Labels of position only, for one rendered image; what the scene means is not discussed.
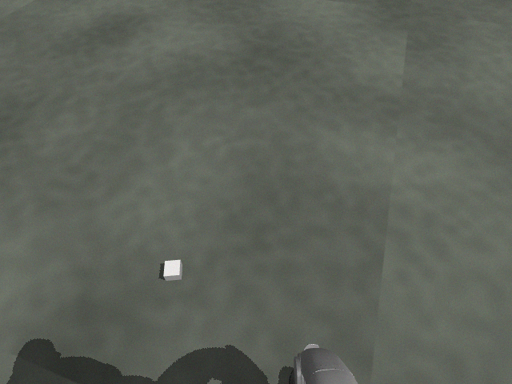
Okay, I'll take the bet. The small box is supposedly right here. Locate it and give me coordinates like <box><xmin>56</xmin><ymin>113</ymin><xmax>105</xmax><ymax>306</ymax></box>
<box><xmin>163</xmin><ymin>260</ymin><xmax>182</xmax><ymax>281</ymax></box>

